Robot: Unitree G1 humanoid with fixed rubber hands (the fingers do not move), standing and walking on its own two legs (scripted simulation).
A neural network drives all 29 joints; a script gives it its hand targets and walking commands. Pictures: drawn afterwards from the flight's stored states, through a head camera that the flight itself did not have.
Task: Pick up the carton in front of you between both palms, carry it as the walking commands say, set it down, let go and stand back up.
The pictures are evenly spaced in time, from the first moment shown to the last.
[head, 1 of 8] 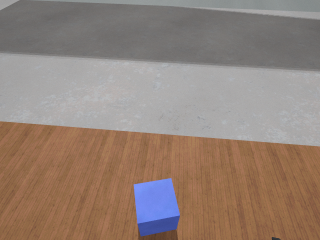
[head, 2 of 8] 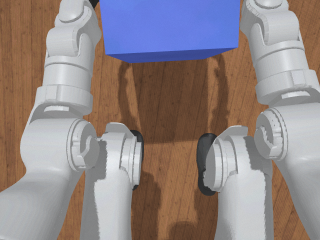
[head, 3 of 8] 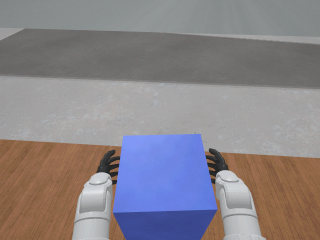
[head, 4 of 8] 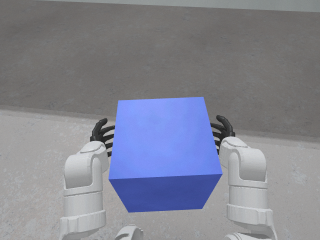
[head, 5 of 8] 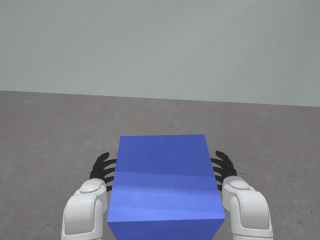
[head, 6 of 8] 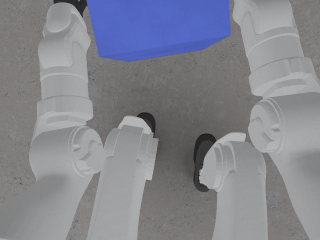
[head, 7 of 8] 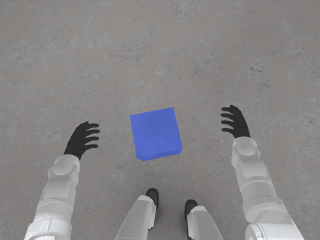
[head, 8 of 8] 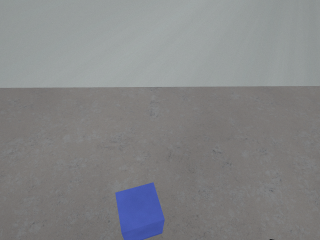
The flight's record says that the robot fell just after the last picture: no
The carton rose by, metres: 0.69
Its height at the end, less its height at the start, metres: -0.08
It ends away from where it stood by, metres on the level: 2.88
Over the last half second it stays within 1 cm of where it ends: yes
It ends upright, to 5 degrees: yes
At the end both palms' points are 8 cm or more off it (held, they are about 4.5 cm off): yes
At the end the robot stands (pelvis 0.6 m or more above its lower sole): yes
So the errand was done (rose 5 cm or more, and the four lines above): yes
